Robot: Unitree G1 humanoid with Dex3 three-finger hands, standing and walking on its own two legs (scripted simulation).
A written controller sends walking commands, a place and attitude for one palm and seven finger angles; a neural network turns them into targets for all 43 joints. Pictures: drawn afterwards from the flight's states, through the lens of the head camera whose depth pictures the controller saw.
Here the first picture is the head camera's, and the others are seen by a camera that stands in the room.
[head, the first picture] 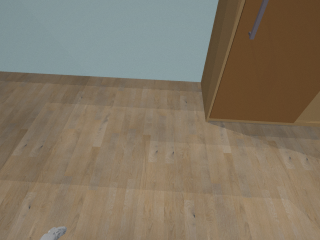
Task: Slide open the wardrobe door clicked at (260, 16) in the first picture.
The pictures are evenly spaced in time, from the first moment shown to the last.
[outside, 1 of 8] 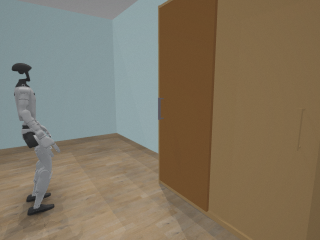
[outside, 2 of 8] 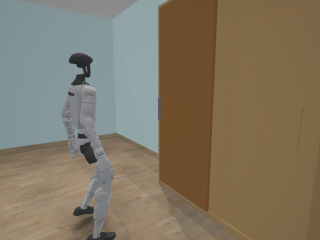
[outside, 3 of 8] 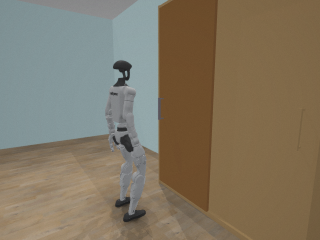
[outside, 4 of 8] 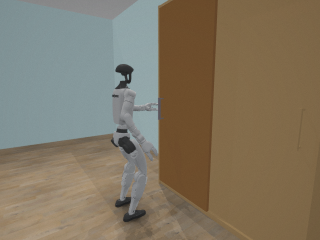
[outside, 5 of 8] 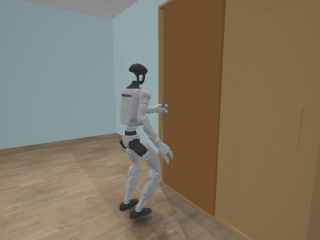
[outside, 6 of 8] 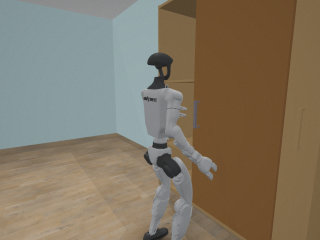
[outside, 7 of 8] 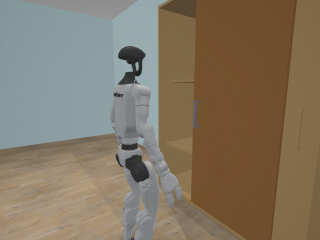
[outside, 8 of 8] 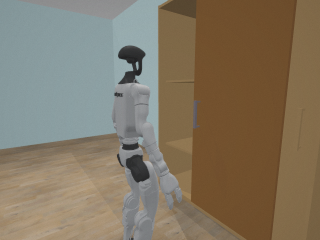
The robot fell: no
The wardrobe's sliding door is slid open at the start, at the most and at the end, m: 0.00 0.52 0.51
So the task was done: yes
